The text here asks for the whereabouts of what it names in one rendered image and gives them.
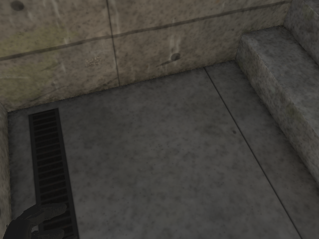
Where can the robot left hand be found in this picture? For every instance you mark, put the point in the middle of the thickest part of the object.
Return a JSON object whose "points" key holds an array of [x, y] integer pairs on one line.
{"points": [[21, 227]]}

